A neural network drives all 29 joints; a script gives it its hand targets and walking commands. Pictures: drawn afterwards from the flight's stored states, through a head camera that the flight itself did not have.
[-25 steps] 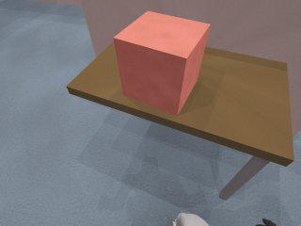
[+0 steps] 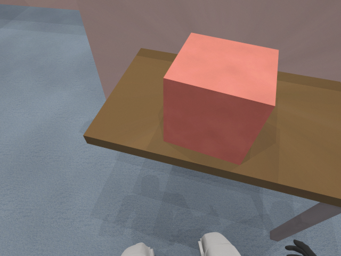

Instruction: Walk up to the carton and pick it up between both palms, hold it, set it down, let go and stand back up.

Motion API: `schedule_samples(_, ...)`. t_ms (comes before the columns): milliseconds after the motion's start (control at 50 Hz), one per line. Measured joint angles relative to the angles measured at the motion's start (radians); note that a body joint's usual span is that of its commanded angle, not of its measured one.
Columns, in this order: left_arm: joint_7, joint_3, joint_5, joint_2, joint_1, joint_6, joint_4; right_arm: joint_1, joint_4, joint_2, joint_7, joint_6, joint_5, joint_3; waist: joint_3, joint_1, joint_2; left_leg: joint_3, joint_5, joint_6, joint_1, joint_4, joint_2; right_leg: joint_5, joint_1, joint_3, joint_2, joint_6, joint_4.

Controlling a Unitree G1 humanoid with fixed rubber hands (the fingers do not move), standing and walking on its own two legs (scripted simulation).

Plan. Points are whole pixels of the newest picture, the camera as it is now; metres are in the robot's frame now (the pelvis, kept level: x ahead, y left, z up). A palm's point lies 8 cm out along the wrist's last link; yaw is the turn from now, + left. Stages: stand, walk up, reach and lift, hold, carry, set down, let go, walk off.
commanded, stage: walk up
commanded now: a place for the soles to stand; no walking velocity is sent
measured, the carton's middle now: (215, 99) +0.52 -0.15 +0.02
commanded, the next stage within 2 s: none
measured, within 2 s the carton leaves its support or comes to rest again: neither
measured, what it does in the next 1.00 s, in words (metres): steps on the spot: right foot, then left foot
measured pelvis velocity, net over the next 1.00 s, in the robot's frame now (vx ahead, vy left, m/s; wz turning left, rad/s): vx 0.06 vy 0.03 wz -0.14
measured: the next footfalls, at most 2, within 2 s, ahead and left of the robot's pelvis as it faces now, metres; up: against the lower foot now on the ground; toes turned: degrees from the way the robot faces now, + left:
right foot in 0.44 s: +0.18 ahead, -0.14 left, +0.00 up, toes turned +0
left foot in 0.70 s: +0.13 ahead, +0.11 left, +0.00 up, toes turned -2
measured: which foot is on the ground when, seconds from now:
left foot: down 0.00-0.46, up 0.48-0.68, down 0.70-1.00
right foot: up 0.00-0.42, down 0.44-0.72, up 0.74-1.00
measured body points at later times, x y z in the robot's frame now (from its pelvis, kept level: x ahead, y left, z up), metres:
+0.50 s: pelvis +0.09 +0.00 -0.01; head +0.11 -0.01 +0.44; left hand +0.20 +0.30 -0.12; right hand +0.18 -0.32 -0.11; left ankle +0.08 +0.07 -0.71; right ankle +0.14 -0.14 -0.72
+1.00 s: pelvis +0.06 +0.03 +0.01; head +0.09 +0.05 +0.46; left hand +0.23 +0.30 -0.11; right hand +0.12 -0.30 -0.07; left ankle +0.09 +0.11 -0.72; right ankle +0.07 -0.15 -0.67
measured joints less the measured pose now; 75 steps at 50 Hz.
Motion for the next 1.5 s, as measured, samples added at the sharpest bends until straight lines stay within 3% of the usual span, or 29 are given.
schedule_samples(120, -0.016, 0.000, 0.000, 0.005, 0.018, 0.009, 0.000, 0.023, 0.000, 0.000, -0.011, 0.000, 0.000, 0.000, 0.000, 0.000, -0.009, 0.029, 0.038, 0.034, 0.132, -0.165, -0.015, 0.120, -0.032, 0.001, 0.000, 0.002, -0.050)
schedule_samples(300, -0.020, 0.000, 0.000, 0.006, 0.057, 0.033, 0.000, -0.014, 0.000, 0.000, -0.019, 0.000, 0.000, 0.004, 0.000, 0.002, -0.055, 0.068, -0.019, 0.052, 0.178, -0.168, -0.051, 0.149, -0.021, -0.009, -0.001, 0.005, -0.253)
schedule_samples(460, -0.024, 0.000, 0.000, 0.005, 0.004, 0.013, 0.000, -0.044, 0.001, -0.003, -0.020, 0.016, 0.000, 0.009, 0.001, 0.002, -0.046, 0.083, -0.160, 0.031, 0.165, 0.025, -0.043, 0.185, 0.118, -0.039, 0.002, -0.008, -0.506)
schedule_samples(520, -0.032, 0.000, 0.000, -0.001, -0.040, 0.016, 0.000, -0.074, 0.001, -0.006, -0.021, 0.029, 0.000, 0.010, 0.016, 0.004, -0.017, 0.021, -0.335, 0.019, 0.121, 0.173, -0.058, 0.132, 0.112, -0.036, 0.025, -0.010, -0.469)
schedule_samples(560, -0.032, 0.000, 0.000, -0.001, -0.067, 0.011, 0.000, -0.090, 0.000, -0.008, -0.021, 0.029, 0.000, 0.011, 0.022, 0.005, -0.017, -0.010, -0.373, 0.015, 0.092, 0.246, -0.084, 0.139, 0.108, -0.019, 0.025, -0.014, -0.473)
schedule_samples(640, -0.032, 0.000, 0.000, -0.001, -0.120, 0.012, 0.000, -0.094, 0.000, -0.019, -0.026, 0.029, 0.000, 0.011, 0.033, 0.004, -0.016, -0.046, -0.338, 0.012, 0.077, 0.271, -0.087, 0.154, 0.100, 0.002, 0.025, -0.013, -0.478)
schedule_samples(680, -0.034, 0.000, 0.000, -0.001, -0.148, 0.022, 0.000, -0.093, 0.000, -0.024, -0.029, 0.029, 0.000, 0.011, 0.033, 0.003, -0.016, -0.061, -0.291, 0.012, 0.086, 0.198, -0.086, 0.161, 0.085, 0.010, 0.025, -0.002, -0.479)
schedule_samples(740, -0.039, 0.000, 0.000, -0.001, -0.185, 0.040, 0.000, -0.080, 0.000, -0.020, -0.037, 0.023, 0.000, 0.017, 0.035, 0.003, -0.033, -0.052, -0.108, 0.017, 0.120, 0.037, -0.096, 0.174, 0.073, 0.028, 0.019, 0.015, -0.477)
schedule_samples(800, -0.039, 0.000, 0.000, 0.000, -0.185, 0.046, 0.001, -0.068, 0.000, -0.019, -0.037, 0.017, 0.000, 0.028, 0.033, 0.003, -0.032, -0.052, -0.114, 0.028, 0.134, 0.016, -0.078, 0.014, 0.055, 0.028, 0.049, 0.014, -0.359)
schedule_samples(840, -0.039, 0.000, 0.000, 0.000, -0.178, 0.048, 0.000, -0.067, 0.000, -0.019, -0.042, 0.009, 0.000, 0.028, 0.033, 0.003, -0.033, -0.051, -0.102, 0.030, 0.144, -0.016, -0.063, -0.002, 0.045, 0.029, 0.053, 0.014, -0.285)
schedule_samples(1000, -0.039, 0.000, 0.000, 0.000, -0.143, 0.051, 0.000, -0.067, 0.000, -0.019, -0.044, 0.003, 0.000, 0.029, 0.037, 0.004, -0.034, -0.049, -0.046, 0.023, 0.145, -0.078, -0.045, -0.002, 0.050, 0.030, 0.048, 0.014, -0.280)
schedule_samples(1100, -0.049, 0.000, 0.000, 0.001, -0.098, 0.042, 0.000, -0.078, 0.000, -0.019, -0.044, 0.004, 0.000, 0.029, 0.035, 0.005, -0.034, -0.034, -0.048, 0.016, 0.145, -0.064, -0.044, 0.036, 0.104, 0.014, 0.041, 0.014, -0.390)
schedule_samples(1160, -0.050, 0.000, 0.000, 0.002, -0.071, 0.026, 0.001, -0.090, 0.000, -0.021, -0.044, 0.006, 0.000, 0.029, 0.039, 0.005, -0.036, -0.032, -0.088, -0.002, 0.127, 0.018, -0.041, 0.168, 0.188, 0.015, 0.037, 0.004, -0.531)
schedule_samples(1220, -0.055, 0.000, 0.000, -0.010, -0.066, 0.028, 0.000, -0.107, 0.001, -0.026, -0.044, 0.023, 0.000, 0.029, 0.049, 0.005, -0.014, -0.057, -0.272, -0.003, 0.108, 0.115, -0.056, 0.139, 0.182, 0.018, 0.048, -0.010, -0.499)
schedule_samples(1340, -0.055, 0.000, 0.000, -0.010, -0.080, -0.001, 0.000, -0.107, 0.000, -0.041, -0.044, 0.024, 0.000, 0.029, 0.048, 0.004, 0.000, -0.072, -0.290, -0.003, 0.098, 0.133, -0.066, 0.147, 0.167, 0.030, 0.048, -0.015, -0.519)
schedule_samples(1400, -0.055, 0.000, 0.000, -0.010, -0.097, 0.008, 0.000, -0.105, 0.000, -0.046, -0.044, 0.024, 0.000, 0.029, 0.048, 0.004, 0.001, -0.073, -0.204, -0.003, 0.117, 0.035, -0.067, 0.153, 0.151, 0.030, 0.048, -0.002, -0.519)
schedule_samples(1440, -0.055, 0.000, 0.000, -0.010, -0.115, 0.017, 0.000, -0.098, 0.000, -0.041, -0.044, 0.023, 0.000, 0.029, 0.051, 0.004, -0.014, -0.069, -0.038, -0.002, 0.126, -0.019, -0.079, 0.154, 0.149, 0.036, 0.037, 0.004, -0.519)
schedule_samples(1500, -0.055, 0.000, 0.000, -0.009, -0.121, 0.021, 0.001, -0.094, 0.000, -0.041, -0.044, 0.016, 0.000, 0.030, 0.049, 0.004, -0.016, -0.070, -0.052, 0.012, 0.127, -0.028, -0.070, 0.023, 0.125, 0.035, 0.046, 0.004, -0.426)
